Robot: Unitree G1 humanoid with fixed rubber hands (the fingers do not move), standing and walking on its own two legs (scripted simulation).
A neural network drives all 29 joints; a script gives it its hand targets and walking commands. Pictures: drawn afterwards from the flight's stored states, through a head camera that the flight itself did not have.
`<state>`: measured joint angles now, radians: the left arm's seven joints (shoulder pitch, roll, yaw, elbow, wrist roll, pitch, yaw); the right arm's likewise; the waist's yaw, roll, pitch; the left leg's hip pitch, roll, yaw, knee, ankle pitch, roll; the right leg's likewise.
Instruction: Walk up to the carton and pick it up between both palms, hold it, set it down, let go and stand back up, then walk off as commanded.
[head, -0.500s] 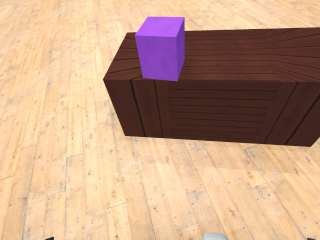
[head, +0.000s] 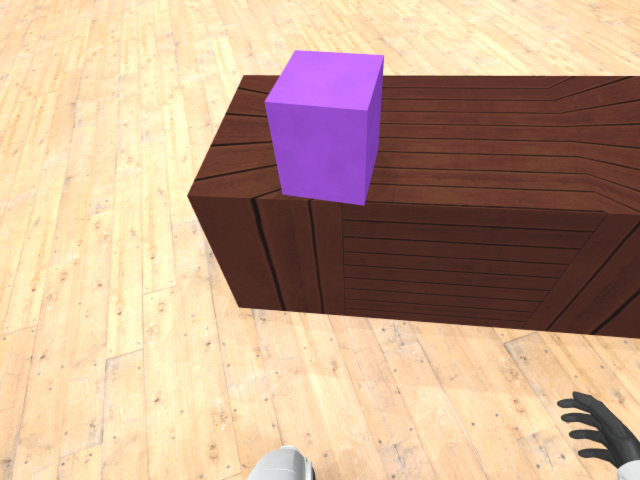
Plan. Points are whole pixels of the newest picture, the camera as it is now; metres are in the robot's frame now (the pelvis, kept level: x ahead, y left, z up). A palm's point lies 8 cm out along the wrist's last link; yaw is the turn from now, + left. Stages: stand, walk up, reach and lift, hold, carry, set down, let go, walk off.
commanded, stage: walk up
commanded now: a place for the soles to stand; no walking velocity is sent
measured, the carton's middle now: (330, 129) +0.82 +0.05 -0.06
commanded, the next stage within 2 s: none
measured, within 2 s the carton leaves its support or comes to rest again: neither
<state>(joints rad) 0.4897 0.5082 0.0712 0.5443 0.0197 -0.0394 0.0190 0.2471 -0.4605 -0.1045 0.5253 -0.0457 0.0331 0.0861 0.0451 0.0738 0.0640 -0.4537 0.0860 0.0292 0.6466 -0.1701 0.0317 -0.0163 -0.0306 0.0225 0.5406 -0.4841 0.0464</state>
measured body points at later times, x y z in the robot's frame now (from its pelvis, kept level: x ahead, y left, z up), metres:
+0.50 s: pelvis +0.19 +0.04 -0.01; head +0.20 +0.01 +0.44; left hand +0.37 +0.35 -0.04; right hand +0.22 -0.30 -0.10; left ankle +0.12 +0.13 -0.70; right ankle +0.27 -0.09 -0.72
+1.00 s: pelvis +0.27 +0.14 -0.01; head +0.29 +0.16 +0.44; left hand +0.42 +0.46 -0.09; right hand +0.40 -0.20 -0.05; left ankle +0.36 +0.28 -0.72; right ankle +0.26 +0.00 -0.70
